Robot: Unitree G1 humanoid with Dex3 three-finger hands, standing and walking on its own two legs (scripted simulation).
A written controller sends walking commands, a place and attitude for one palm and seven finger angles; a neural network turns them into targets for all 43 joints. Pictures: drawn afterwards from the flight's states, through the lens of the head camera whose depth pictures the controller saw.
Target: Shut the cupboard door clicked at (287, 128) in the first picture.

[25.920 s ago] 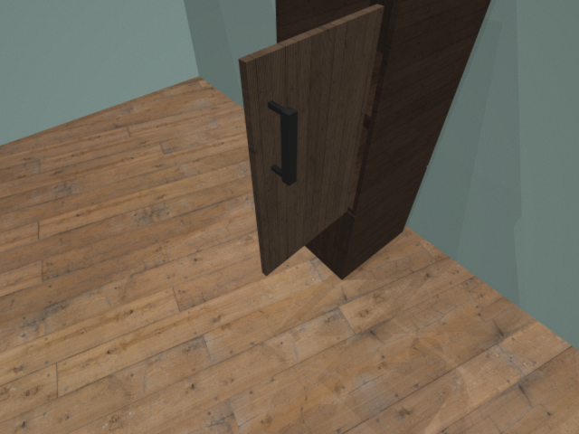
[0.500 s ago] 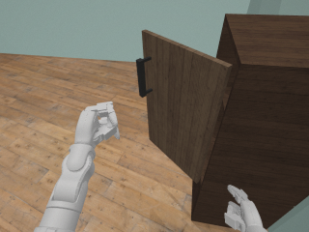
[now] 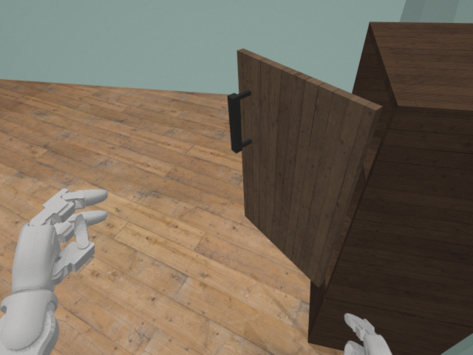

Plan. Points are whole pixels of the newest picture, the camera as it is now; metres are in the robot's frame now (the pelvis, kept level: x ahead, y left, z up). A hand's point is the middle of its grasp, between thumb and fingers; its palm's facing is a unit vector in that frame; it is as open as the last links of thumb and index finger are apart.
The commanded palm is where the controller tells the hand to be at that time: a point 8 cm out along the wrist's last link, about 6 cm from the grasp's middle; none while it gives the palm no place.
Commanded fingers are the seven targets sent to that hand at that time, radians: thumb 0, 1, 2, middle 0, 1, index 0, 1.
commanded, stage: draw the hand back to the body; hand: left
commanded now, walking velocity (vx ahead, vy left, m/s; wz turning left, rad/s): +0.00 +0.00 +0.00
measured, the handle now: (241, 122) +0.63 +0.05 +0.08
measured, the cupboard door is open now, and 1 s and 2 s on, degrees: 51 51 51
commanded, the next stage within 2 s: step back with the hand held close in 0.50 s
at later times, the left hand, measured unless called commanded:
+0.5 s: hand (51, 259) +0.19 +0.26 +0.16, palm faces +0.45 -0.81 -0.37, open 7.4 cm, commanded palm +0.14 +0.30 +0.17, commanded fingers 0.00 0.90 0.90 -0.20 -0.30 -0.20 -0.30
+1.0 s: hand (38, 265) +0.18 +0.28 +0.16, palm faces +0.38 -0.78 -0.50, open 7.4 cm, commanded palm +0.12 +0.32 +0.17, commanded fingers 0.00 0.90 0.90 -0.20 -0.30 -0.20 -0.30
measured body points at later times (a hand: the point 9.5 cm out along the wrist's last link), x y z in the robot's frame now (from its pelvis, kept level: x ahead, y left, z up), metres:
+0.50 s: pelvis +0.00 +0.00 +0.00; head -0.03 -0.02 +0.45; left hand +0.16 +0.30 +0.18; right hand +0.19 -0.21 -0.08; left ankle -0.04 +0.06 -0.74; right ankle +0.01 -0.10 -0.74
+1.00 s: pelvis -0.02 +0.02 -0.01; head -0.01 +0.02 +0.44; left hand +0.15 +0.31 +0.18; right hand +0.14 -0.24 -0.09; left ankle -0.04 +0.06 -0.74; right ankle +0.00 -0.10 -0.73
